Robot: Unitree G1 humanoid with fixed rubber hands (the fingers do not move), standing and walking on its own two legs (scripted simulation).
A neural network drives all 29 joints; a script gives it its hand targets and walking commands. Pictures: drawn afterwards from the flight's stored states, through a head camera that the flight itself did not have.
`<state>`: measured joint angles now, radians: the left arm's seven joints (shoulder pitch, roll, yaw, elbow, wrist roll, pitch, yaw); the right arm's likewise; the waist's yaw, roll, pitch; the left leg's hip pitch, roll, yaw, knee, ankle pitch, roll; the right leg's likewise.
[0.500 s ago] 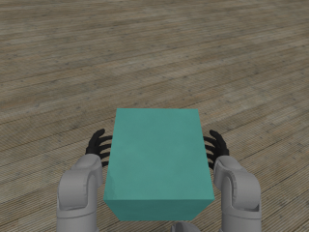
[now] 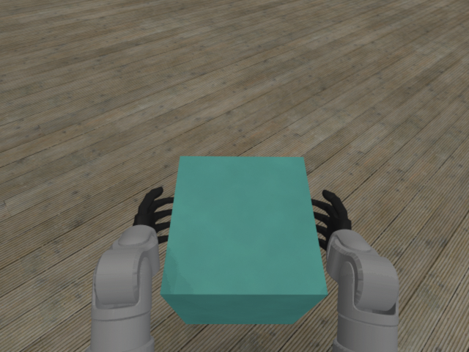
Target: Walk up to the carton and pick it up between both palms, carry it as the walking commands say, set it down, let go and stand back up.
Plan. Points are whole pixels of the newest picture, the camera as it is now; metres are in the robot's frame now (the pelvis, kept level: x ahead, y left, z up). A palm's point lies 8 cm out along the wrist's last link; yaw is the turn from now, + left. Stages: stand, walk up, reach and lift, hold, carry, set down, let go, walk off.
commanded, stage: carry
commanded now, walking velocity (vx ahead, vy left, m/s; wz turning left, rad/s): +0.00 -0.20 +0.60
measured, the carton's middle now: (240, 246) +0.29 -0.02 +0.01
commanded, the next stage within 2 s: none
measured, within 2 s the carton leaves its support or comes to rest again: neither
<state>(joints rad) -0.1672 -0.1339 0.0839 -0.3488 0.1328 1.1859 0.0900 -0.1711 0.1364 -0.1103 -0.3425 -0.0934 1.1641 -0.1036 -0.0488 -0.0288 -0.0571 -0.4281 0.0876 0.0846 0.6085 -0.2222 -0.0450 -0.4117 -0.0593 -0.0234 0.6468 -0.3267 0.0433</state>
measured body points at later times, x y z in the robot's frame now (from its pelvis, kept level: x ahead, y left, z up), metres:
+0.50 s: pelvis -0.02 -0.03 -0.01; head -0.01 -0.01 +0.44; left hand +0.22 +0.18 +0.06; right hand +0.29 -0.12 +0.07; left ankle -0.03 +0.06 -0.73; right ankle -0.02 -0.14 -0.72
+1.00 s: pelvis -0.02 -0.15 +0.01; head +0.01 -0.15 +0.46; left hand +0.15 +0.12 +0.07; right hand +0.30 -0.14 +0.06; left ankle -0.07 -0.04 -0.66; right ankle +0.03 -0.26 -0.72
